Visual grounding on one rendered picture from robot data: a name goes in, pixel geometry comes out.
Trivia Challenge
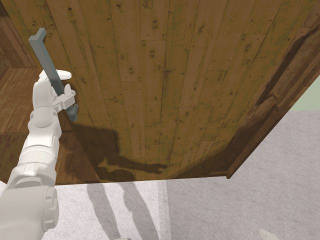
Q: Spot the robot left forearm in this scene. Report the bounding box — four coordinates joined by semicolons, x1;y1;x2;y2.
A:
0;107;62;201

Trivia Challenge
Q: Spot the wardrobe door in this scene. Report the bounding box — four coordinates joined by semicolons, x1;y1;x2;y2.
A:
211;0;320;172
1;0;317;183

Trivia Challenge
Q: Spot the handle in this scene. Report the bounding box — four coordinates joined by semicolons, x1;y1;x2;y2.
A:
275;43;320;107
28;28;79;121

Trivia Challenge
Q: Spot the robot left hand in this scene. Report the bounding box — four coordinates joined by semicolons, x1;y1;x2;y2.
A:
32;69;76;113

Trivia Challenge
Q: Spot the robot left upper arm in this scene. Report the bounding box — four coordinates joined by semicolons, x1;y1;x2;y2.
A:
0;185;59;240

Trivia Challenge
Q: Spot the robot right hand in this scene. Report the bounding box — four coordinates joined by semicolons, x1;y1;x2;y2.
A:
259;229;279;240

